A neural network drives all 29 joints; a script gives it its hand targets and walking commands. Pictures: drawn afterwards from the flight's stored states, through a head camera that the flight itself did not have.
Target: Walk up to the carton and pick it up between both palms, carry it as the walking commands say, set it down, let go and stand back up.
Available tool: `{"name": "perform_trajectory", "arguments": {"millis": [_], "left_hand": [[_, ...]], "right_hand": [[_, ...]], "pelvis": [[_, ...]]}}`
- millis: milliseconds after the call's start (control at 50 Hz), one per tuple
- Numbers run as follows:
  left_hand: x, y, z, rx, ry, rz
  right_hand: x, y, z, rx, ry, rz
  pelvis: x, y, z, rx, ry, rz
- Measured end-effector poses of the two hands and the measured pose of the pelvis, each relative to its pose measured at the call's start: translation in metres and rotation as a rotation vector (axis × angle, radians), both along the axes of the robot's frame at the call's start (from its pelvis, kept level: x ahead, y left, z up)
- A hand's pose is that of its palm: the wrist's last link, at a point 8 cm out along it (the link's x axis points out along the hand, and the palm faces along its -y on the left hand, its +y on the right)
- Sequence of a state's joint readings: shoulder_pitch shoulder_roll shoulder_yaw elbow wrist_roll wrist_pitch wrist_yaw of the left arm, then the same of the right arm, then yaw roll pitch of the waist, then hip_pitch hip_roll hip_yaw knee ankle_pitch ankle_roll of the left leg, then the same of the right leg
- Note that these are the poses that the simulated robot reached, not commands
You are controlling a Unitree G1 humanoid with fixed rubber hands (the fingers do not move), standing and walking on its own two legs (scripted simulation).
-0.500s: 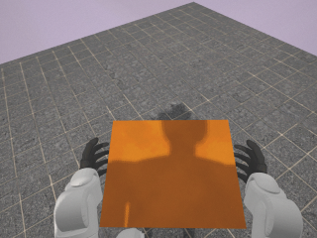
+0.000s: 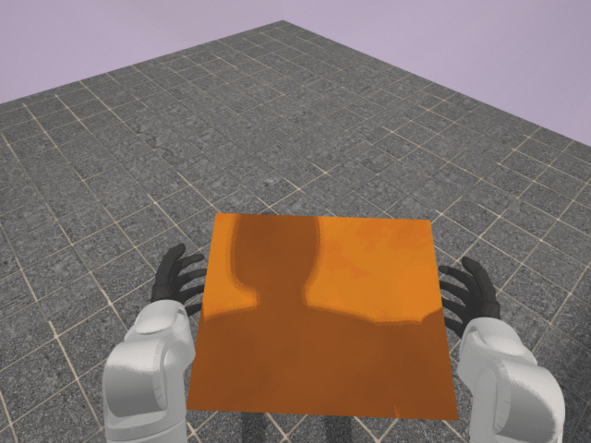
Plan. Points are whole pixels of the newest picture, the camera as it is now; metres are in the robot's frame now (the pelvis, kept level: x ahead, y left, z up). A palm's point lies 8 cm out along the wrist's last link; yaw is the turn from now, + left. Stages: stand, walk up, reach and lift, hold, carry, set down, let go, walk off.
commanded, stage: carry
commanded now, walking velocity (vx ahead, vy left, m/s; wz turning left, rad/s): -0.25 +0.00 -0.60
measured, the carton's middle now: (317, 319) +0.28 +0.01 +0.01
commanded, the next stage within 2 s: none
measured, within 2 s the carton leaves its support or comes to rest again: neither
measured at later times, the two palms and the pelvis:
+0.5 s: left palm out of the picture +0.07 +0.10 +0.08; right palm out of the picture -0.03 -0.24 +0.09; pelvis -0.21 -0.01 +0.00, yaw -16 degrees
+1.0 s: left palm out of the picture -0.07 +0.05 +0.10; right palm out of the picture -0.22 -0.27 +0.09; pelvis -0.35 -0.02 +0.00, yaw -21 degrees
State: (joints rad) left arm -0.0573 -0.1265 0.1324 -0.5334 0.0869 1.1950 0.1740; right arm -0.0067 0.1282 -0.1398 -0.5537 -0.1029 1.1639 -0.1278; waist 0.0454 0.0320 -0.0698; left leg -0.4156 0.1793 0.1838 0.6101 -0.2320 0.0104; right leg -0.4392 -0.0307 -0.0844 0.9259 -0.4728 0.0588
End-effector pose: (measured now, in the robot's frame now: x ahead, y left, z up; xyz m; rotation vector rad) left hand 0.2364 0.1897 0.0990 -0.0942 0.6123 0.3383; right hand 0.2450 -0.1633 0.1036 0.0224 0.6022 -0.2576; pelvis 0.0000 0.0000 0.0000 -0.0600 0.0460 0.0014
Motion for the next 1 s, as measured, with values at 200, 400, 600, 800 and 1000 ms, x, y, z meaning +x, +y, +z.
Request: {"name": "perform_trajectory", "arguments": {"millis": [200,400,600,800,1000], "left_hand": [[-0.054,-0.098,-0.016,0.073,0.084,-0.249],[-0.127,-0.108,-0.009,0.051,0.016,-0.316],[-0.208,-0.083,-0.010,-0.010,0.067,-0.319],[-0.252,-0.127,0.006,0.032,0.002,-0.405],[-0.302,-0.144,0.000,0.061,0.029,-0.475]], "right_hand": [[-0.137,-0.090,-0.034,0.087,0.079,-0.246],[-0.231,-0.095,-0.016,0.042,0.011,-0.311],[-0.316,-0.069,-0.002,0.009,0.063,-0.320],[-0.391,-0.102,-0.003,0.030,0.003,-0.404],[-0.460,-0.110,-0.012,0.066,0.029,-0.473]], "pelvis": [[-0.090,-0.031,-0.004,0.082,-0.005,-0.153],[-0.172,-0.023,-0.005,0.107,0.012,-0.250],[-0.240,-0.005,0.008,0.024,-0.009,-0.307],[-0.301,-0.019,0.000,0.032,0.007,-0.365],[-0.351,-0.018,-0.001,0.054,-0.036,-0.367]]}}
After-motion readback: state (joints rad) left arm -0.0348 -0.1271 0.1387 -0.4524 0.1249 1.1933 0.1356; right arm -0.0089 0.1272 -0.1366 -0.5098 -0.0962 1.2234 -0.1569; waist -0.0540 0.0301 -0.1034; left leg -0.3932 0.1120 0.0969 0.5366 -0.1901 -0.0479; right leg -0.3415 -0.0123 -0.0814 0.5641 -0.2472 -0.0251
